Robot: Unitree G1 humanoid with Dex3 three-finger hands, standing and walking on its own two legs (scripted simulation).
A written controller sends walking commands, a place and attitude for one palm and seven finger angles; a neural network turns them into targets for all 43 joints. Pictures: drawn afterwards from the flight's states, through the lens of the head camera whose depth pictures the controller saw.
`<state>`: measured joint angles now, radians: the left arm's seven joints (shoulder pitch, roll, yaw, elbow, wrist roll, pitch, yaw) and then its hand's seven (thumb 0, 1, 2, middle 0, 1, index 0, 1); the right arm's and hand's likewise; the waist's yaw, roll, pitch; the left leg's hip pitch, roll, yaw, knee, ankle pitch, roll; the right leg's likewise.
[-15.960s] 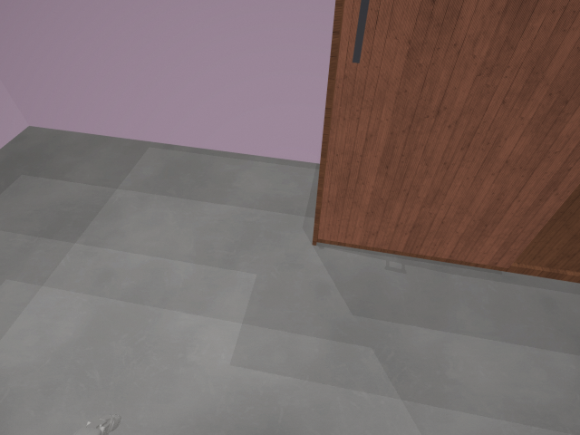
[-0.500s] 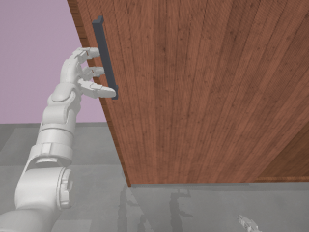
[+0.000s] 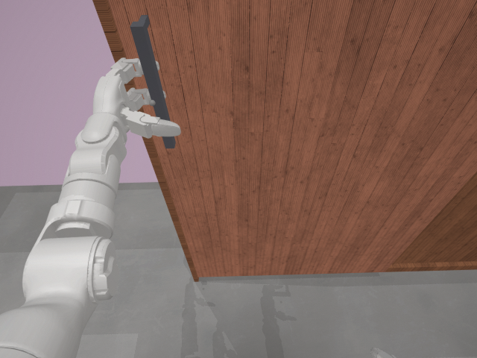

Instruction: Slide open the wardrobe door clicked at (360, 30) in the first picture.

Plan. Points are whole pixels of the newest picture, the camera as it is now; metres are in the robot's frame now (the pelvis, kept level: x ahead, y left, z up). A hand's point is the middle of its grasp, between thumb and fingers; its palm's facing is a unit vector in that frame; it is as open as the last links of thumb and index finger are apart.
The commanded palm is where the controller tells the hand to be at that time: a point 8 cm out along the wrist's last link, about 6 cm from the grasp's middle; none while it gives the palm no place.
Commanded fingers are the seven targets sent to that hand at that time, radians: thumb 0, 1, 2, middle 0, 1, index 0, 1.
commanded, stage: feel for the door with the fingertips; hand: left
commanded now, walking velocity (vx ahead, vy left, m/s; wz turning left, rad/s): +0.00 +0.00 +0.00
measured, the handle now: (158, 89) +0.52 +0.15 +0.19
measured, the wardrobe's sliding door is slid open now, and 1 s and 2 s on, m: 0.00 0.00 0.00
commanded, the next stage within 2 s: slide the fingers in behind the handle in 0.02 s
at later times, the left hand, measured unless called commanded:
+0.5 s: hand (150, 105) +0.47 +0.15 +0.20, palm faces +0.03 -1.00 -0.01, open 13.8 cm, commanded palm +0.43 +0.21 +0.20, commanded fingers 0.00 -0.50 0.30 -0.30 -1.20 -0.30 -1.20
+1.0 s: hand (164, 105) +0.46 +0.13 +0.20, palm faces +0.03 -1.00 +0.01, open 14.0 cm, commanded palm +0.43 +0.18 +0.20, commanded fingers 0.00 -0.50 0.30 -0.30 -1.20 -0.30 -1.20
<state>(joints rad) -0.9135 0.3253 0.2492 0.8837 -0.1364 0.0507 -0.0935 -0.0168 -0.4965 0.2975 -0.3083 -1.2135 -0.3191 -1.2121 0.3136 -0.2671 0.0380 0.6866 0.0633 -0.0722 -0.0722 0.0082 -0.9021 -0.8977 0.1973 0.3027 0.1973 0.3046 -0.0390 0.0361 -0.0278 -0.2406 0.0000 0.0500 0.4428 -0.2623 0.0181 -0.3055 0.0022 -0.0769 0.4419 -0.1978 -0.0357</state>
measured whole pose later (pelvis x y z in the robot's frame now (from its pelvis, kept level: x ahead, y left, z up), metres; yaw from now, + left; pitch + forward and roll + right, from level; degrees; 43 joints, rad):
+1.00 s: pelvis +0.01 +0.00 +0.00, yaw -1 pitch +3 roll +0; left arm -0.82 0.24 0.22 0.74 -0.14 0.09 -0.04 -0.02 -0.50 0.30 -0.30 -1.20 -0.31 -1.20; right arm 0.27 -0.25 0.04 0.67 0.06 -0.07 -0.05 0.01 -0.90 -0.90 0.20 0.30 0.20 0.30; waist -0.02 0.04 -0.05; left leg -0.21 0.00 0.06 0.43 -0.28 0.02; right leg -0.28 0.01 -0.06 0.44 -0.21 -0.03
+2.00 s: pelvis +0.01 +0.01 +0.00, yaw +0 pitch +2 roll +0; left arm -0.79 0.20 0.16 0.63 -0.14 0.15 0.03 -0.02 -0.50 0.30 -0.23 -1.19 -0.22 -1.17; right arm 0.26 -0.24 0.03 0.69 0.05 -0.05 -0.06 0.01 -0.90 -0.90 0.20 0.30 0.20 0.30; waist -0.01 0.04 -0.04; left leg -0.18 0.00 0.06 0.41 -0.27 0.02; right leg -0.24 0.00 -0.07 0.41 -0.20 -0.03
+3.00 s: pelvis +0.01 +0.01 +0.00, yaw +1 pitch +2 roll +0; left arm -0.83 0.20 0.15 0.67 -0.14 0.17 0.03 0.01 0.76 0.84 -0.33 -1.31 -0.33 -1.33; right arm 0.26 -0.24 0.04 0.69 0.05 -0.02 -0.06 0.01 -0.90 -0.90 0.20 0.30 0.20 0.30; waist -0.01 0.03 -0.04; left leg -0.19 -0.01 0.04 0.42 -0.27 0.02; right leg -0.24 0.00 -0.09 0.41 -0.21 -0.03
